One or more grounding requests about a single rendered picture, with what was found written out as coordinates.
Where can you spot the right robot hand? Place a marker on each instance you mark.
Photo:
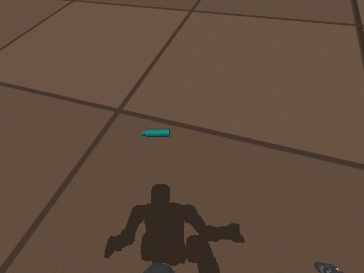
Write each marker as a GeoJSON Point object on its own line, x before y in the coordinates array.
{"type": "Point", "coordinates": [326, 268]}

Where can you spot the bottle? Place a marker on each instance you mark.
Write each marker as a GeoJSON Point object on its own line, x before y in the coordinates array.
{"type": "Point", "coordinates": [156, 132]}

